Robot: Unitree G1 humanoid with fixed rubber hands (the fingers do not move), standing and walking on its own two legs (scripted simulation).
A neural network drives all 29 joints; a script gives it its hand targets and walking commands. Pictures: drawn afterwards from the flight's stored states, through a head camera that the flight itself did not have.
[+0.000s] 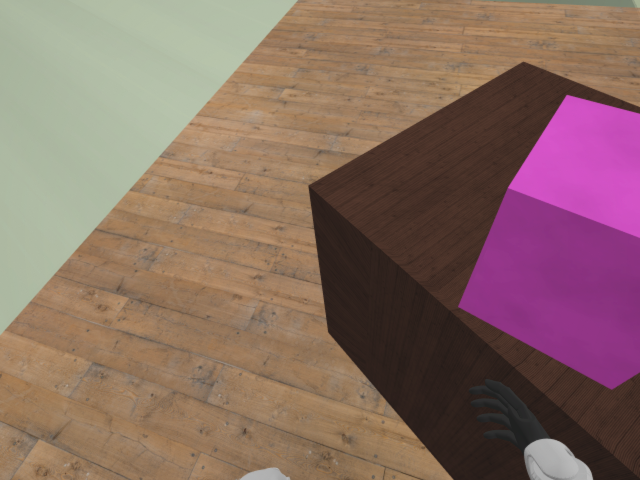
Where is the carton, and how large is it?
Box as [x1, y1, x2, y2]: [458, 95, 639, 389]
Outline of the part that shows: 566,95 509,185 458,306 611,389 639,372 639,114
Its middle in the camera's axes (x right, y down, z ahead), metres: +0.34 +0.01 +0.49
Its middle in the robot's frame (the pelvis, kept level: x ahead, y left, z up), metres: +0.37 -0.35 +0.06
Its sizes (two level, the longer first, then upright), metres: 0.210 0.200 0.250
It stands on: a pedestal, 0.68 m high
